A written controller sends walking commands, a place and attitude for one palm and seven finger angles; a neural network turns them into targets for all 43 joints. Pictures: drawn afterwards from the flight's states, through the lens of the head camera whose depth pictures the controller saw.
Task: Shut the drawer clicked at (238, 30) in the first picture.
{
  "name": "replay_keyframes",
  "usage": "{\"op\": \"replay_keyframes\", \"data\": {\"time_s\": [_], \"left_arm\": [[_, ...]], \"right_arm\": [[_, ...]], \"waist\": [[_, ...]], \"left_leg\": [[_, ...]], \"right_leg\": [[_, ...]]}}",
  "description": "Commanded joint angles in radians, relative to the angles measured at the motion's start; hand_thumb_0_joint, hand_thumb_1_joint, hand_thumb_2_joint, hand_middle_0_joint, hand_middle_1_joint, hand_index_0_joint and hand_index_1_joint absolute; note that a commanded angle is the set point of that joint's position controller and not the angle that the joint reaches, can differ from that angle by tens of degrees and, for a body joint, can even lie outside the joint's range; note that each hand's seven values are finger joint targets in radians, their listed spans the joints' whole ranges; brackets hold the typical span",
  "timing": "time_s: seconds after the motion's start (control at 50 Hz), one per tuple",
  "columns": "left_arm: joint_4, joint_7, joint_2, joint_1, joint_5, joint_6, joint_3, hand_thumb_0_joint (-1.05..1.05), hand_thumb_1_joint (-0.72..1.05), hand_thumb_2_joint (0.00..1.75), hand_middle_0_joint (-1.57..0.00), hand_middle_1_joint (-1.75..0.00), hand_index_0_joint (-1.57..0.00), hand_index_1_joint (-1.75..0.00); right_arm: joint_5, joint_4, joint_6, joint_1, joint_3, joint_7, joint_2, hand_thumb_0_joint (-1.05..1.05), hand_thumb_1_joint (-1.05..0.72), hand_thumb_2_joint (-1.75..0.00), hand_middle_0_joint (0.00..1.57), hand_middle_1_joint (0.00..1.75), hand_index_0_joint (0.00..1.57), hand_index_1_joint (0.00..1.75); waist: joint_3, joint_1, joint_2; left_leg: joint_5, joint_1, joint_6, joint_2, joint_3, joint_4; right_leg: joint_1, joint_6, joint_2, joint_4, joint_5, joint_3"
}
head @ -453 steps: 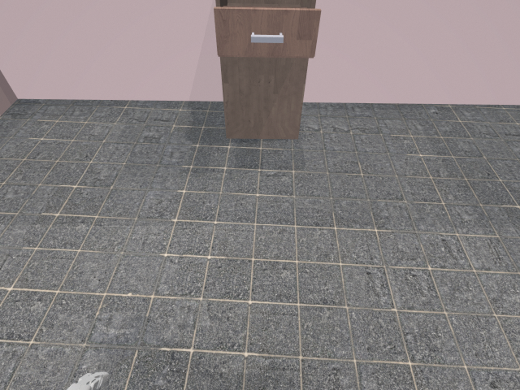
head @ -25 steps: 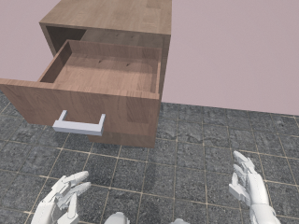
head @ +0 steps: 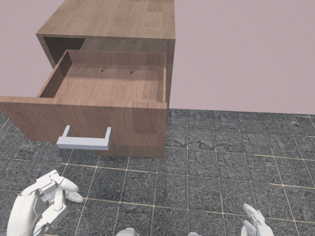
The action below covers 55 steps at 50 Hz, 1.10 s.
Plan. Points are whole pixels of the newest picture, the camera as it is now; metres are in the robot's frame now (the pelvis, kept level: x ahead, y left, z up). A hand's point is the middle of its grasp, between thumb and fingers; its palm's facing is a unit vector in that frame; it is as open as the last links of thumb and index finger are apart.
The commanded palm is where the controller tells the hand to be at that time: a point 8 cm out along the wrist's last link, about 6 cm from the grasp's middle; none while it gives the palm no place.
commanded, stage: raise the hand and make a fist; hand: left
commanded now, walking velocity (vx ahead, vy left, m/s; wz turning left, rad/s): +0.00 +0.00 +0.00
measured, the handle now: (86, 136) +0.35 +0.22 +0.04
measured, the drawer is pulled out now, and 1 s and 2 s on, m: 0.30 0.30 0.30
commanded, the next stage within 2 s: bring the fist close to the handle in 0.98 s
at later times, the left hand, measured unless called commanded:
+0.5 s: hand (66, 204) +0.17 +0.18 +0.12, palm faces +0.02 -1.00 -0.08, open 3.2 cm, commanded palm +0.12 +0.24 +0.14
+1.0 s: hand (58, 203) +0.16 +0.18 +0.14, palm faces +0.09 -0.99 -0.11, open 3.3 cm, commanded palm +0.11 +0.23 +0.14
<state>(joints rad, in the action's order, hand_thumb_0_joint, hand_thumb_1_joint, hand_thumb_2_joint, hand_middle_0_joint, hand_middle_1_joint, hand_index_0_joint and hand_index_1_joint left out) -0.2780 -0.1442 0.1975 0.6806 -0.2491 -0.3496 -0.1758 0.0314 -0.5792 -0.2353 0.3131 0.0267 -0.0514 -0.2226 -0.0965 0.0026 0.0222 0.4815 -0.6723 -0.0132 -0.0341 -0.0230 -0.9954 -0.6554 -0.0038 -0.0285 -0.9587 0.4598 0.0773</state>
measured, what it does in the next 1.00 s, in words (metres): stands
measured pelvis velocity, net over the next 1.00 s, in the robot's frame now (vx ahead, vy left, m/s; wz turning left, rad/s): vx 0.01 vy -0.01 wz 0.01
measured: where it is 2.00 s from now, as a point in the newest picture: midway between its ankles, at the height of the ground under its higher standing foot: outside the picture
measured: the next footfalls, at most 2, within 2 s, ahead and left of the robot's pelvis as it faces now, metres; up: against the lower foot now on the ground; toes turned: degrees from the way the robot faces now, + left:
none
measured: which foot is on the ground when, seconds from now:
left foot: down 0.00-1.00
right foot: down 0.00-1.00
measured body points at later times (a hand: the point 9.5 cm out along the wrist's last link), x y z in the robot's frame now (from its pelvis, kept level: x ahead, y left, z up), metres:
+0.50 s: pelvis +0.02 +0.01 +0.01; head +0.02 +0.01 +0.46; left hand +0.16 +0.23 +0.12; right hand +0.23 -0.18 -0.03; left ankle +0.01 +0.13 -0.68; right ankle +0.01 -0.12 -0.68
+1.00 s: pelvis +0.01 -0.01 +0.02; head +0.00 -0.02 +0.47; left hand +0.15 +0.23 +0.15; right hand +0.21 -0.23 -0.03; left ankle +0.01 +0.13 -0.68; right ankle +0.01 -0.12 -0.68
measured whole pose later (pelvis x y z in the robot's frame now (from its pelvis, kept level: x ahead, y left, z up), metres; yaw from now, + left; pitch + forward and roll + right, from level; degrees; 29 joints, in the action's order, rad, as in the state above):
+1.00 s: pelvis +0.01 -0.01 +0.02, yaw +1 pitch +3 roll -1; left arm -0.41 -0.21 0.23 0.70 -0.28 -0.22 -0.18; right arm 0.06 -0.55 -0.33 0.26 -0.03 -0.07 -0.23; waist -0.10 -0.04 0.06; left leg 0.45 -0.46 -0.02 -0.04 -0.04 -0.86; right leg -0.44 -0.01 -0.02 -0.81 0.43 0.10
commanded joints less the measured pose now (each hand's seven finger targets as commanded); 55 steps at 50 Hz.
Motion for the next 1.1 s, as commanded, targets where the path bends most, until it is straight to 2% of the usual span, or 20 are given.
{"op": "replay_keyframes", "data": {"time_s": [0.0, 0.02, 0.04, 0.12, 0.16, 0.26, 0.32, 0.4, 0.5, 0.56, 0.62, 0.7, 0.72, 0.78, 0.82, 0.86, 0.94, 1.0, 1.02, 1.08], "left_arm": [[-0.249, -0.068, 0.05, -0.013, 0.01, -0.108, 0.098, 0.0, 0.9, 0.9, -1.14, -1.32, -1.14, -1.32], [-0.248, -0.071, 0.055, -0.009, 0.014, -0.096, 0.099, 0.0, 0.9, 0.9, -1.16, -1.34, -1.16, -1.34], [-0.26, -0.069, 0.083, -0.017, 0.016, -0.086, 0.069, 0.0, 0.9, 0.9, -1.18, -1.36, -1.18, -1.36], [-0.306, -0.009, 0.148, 0.014, 0.032, -0.032, -0.04, 0.0, 0.9, 0.9, -1.26, -1.45, -1.26, -1.45], [-0.332, 0.014, 0.087, 0.055, 0.017, -0.009, -0.012, 0.0, 0.9, 0.9, -1.3, -1.49, -1.3, -1.49], [-0.361, 0.001, 0.039, 0.055, 0.017, 0.057, 0.069, 0.0, 0.9, 0.9, -1.4, -1.6, -1.4, -1.6], [-0.371, -0.027, 0.06, 0.056, 0.037, 0.097, 0.085, 0.0, 0.9, 0.9, -1.4, -1.6, -1.4, -1.6], [-0.405, -0.036, 0.11, 0.033, 0.031, 0.13, 0.023, 0.0, 0.9, 0.9, -1.4, -1.6, -1.4, -1.6], [-0.46, -0.016, 0.111, 0.039, -0.002, 0.108, -0.027, 0.0, 0.9, 0.9, -1.4, -1.6, -1.4, -1.6], [-0.468, -0.029, 0.097, 0.04, -0.013, 0.101, -0.007, 0.0, 0.9, 0.9, -1.4, -1.6, -1.4, -1.6], [-0.387, -0.054, 0.06, 0.067, -0.014, 0.124, 0.035, 0.0, 0.9, 0.9, -1.4, -1.6, -1.4, -1.6], [-0.345, -0.066, 0.116, 0.073, -0.009, 0.154, -0.024, 0.0, 0.9, 0.9, -1.4, -1.6, -1.4, -1.6], [-0.358, -0.057, 0.131, 0.067, -0.006, 0.151, -0.04, 0.0, 0.9, 0.9, -1.4, -1.6, -1.4, -1.6], [-0.398, -0.038, 0.145, 0.079, -0.012, 0.127, -0.077, 0.0, 0.9, 0.9, -1.4, -1.6, -1.4, -1.6], [-0.422, -0.027, 0.159, 0.032, -0.026, 0.097, -0.095, 0.0, 0.9, 0.9, -1.4, -1.6, -1.4, -1.6], [-0.398, -0.033, 0.126, 0.027, -0.034, 0.071, -0.065, 0.0, 0.9, 0.9, -1.4, -1.6, -1.4, -1.6], [-0.32, -0.068, 0.125, -0.021, -0.048, 0.059, -0.052, 0.0, 0.9, 0.9, -1.4, -1.6, -1.4, -1.6], [-0.268, -0.098, 0.145, -0.01, -0.053, 0.084, -0.077, 0.0, 0.9, 0.9, -1.4, -1.6, -1.4, -1.6], [-0.244, -0.101, 0.166, -0.001, -0.051, 0.094, -0.103, 0.0, 0.9, 0.9, -1.4, -1.6, -1.4, -1.6], [-0.257, -0.11, 0.147, -0.015, -0.058, 0.101, -0.094, 0.0, 0.9, 0.9, -1.4, -1.6, -1.4, -1.6]], "right_arm": [[0.01, 0.203, -0.119, -0.142, 0.028, 0.006, -0.115, 0.0, -0.9, -0.9, 0.2, 0.3, 0.2, 0.3], [0.009, 0.203, -0.119, -0.155, 0.025, 0.003, -0.119, 0.0, -0.9, -0.9, 0.2, 0.3, 0.2, 0.3], [0.011, 0.204, -0.116, -0.139, 0.031, -0.001, -0.119, 0.0, -0.9, -0.9, 0.2, 0.3, 0.2, 0.3], [0.011, 0.22, -0.086, -0.156, 0.031, -0.011, -0.102, 0.0, -0.9, -0.9, 0.2, 0.3, 0.2, 0.3], [0.015, 0.24, -0.071, -0.156, 0.025, -0.006, -0.082, 0.0, -0.9, -0.9, 0.2, 0.3, 0.2, 0.3], [0.013, 0.254, -0.058, -0.16, 0.005, 0.006, -0.09, 0.0, -0.9, -0.9, 0.2, 0.3, 0.2, 0.3], [0.012, 0.256, -0.06, -0.168, -0.002, 0.008, -0.098, 0.0, -0.9, -0.9, 0.2, 0.3, 0.2, 0.3], [0.017, 0.266, -0.056, -0.166, -0.009, -0.003, -0.091, 0.0, -0.9, -0.9, 0.2, 0.3, 0.2, 0.3], [0.024, 0.256, -0.072, -0.165, -0.017, -0.007, -0.077, 0.0, -0.9, -0.9, 0.2, 0.3, 0.2, 0.3], [0.026, 0.244, -0.1, -0.165, -0.021, -0.003, -0.081, 0.0, -0.9, -0.9, 0.2, 0.3, 0.2, 0.3], [0.028, 0.233, -0.119, -0.179, -0.019, -0.001, -0.092, 0.0, -0.9, -0.9, 0.2, 0.3, 0.2, 0.3], [0.034, 0.232, -0.12, -0.186, -0.013, -0.017, -0.095, 0.0, -0.9, -0.9, 0.2, 0.3, 0.2, 0.3], [0.033, 0.227, -0.119, -0.199, -0.014, -0.019, -0.093, 0.0, -0.9, -0.9, 0.2, 0.3, 0.2, 0.3], [0.031, 0.229, -0.123, -0.184, -0.013, -0.018, -0.08, 0.0, -0.9, -0.9, 0.2, 0.3, 0.2, 0.3], [0.029, 0.222, -0.13, -0.187, -0.015, -0.02, -0.082, 0.0, -0.9, -0.9, 0.2, 0.3, 0.2, 0.3], [0.03, 0.215, -0.142, -0.18, -0.019, -0.017, -0.083, 0.0, -0.9, -0.9, 0.2, 0.3, 0.2, 0.3], [0.033, 0.195, -0.165, -0.175, -0.017, -0.023, -0.102, 0.0, -0.9, -0.9, 0.2, 0.3, 0.2, 0.3], [0.036, 0.191, -0.175, -0.182, -0.013, -0.033, -0.102, 0.0, -0.9, -0.9, 0.2, 0.3, 0.2, 0.3], [0.038, 0.184, -0.174, -0.191, -0.011, -0.035, -0.101, 0.0, -0.9, -0.9, 0.2, 0.3, 0.2, 0.3], [0.036, 0.186, -0.179, -0.193, -0.014, -0.037, -0.095, 0.0, -0.9, -0.9, 0.2, 0.3, 0.2, 0.3]], "waist": [[-0.114, 0.017, 0.034], [-0.093, 0.016, 0.024], [-0.122, 0.013, 0.006], [-0.151, -0.038, 0.028], [-0.142, -0.049, 0.049], [-0.095, -0.029, 0.033], [-0.07, -0.02, 0.023], [-0.072, -0.031, -0.001], [-0.091, -0.047, 0.042], [-0.092, -0.043, 0.059], [-0.05, -0.033, 0.011], [-0.02, -0.046, -0.046], [-0.016, -0.054, -0.008], [-0.051, -0.064, 0.019], [-0.047, -0.06, 0.033], [-0.016, -0.049, 0.052], [-0.001, -0.028, 0.01], [-0.014, -0.039, -0.043], [-0.015, -0.047, -0.039], [-0.018, -0.048, -0.039]], "left_leg": [[-0.168, 0.074, 0.04, 0.033, -0.005, 0.153], [-0.152, 0.067, 0.043, 0.032, -0.01, 0.157], [-0.151, 0.079, 0.042, 0.033, -0.012, 0.161], [-0.202, 0.113, 0.037, 0.03, -0.012, 0.198], [-0.251, 0.138, 0.03, 0.028, -0.01, 0.213], [-0.319, 0.164, 0.029, 0.022, -0.011, 0.22], [-0.328, 0.173, 0.034, 0.02, -0.015, 0.227], [-0.279, 0.179, 0.03, 0.023, -0.016, 0.251], [-0.3, 0.221, 0.023, 0.023, -0.014, 0.266], [-0.315, 0.237, 0.021, 0.024, -0.013, 0.269], [-0.297, 0.219, 0.026, 0.025, -0.015, 0.273], [-0.241, 0.189, 0.028, 0.032, -0.003, 0.29], [-0.234, 0.193, 0.027, 0.035, -0.001, 0.295], [-0.263, 0.214, 0.027, 0.037, 0.008, 0.294], [-0.246, 0.213, 0.026, 0.039, 0.01, 0.289], [-0.226, 0.212, 0.024, 0.038, 0.011, 0.288], [-0.186, 0.204, 0.029, 0.039, 0.01, 0.275], [-0.197, 0.196, 0.031, 0.042, 0.012, 0.274], [-0.201, 0.195, 0.03, 0.043, 0.014, 0.273], [-0.226, 0.207, 0.032, 0.046, 0.016, 0.282]], "right_leg": [[0.059, -0.007, 0.02, 0.159, -0.08, -0.01], [0.057, -0.008, 0.021, 0.165, -0.06, -0.013], [0.066, -0.007, 0.022, 0.169, -0.057, -0.014], [0.123, -0.014, 0.028, 0.152, -0.117, 0.013], [0.139, -0.016, 0.031, 0.142, -0.17, 0.031], [0.157, -0.008, 0.034, 0.16, -0.256, 0.039], [0.169, -0.007, 0.032, 0.18, -0.275, 0.032], [0.187, -0.008, 0.036, 0.201, -0.243, 0.032], [0.214, -0.013, 0.04, 0.215, -0.248, 0.037], [0.225, -0.012, 0.038, 0.225, -0.267, 0.036], [0.22, -0.009, 0.038, 0.243, -0.269, 0.032], [0.233, -0.006, 0.034, 0.278, -0.219, 0.01], [0.243, -0.011, 0.032, 0.282, -0.204, 0.006], [0.258, -0.013, 0.032, 0.279, -0.227, 0.006], [0.254, -0.013, 0.034, 0.286, -0.204, 0.0], [0.232, -0.013, 0.035, 0.291, -0.175, -0.001], [0.218, -0.005, 0.028, 0.333, -0.121, -0.038], [0.243, 0.0, 0.017, 0.356, -0.125, -0.064], [0.256, -0.001, 0.015, 0.368, -0.124, -0.074], [0.265, 0.002, 0.016, 0.356, -0.166, -0.062]]}}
